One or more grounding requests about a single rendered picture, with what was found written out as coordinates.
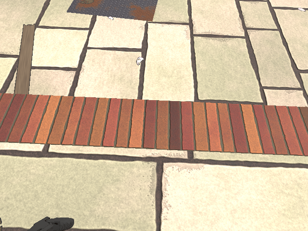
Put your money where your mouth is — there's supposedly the robot left hand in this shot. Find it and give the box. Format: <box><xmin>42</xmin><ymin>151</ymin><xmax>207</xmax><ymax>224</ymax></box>
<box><xmin>27</xmin><ymin>217</ymin><xmax>74</xmax><ymax>231</ymax></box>

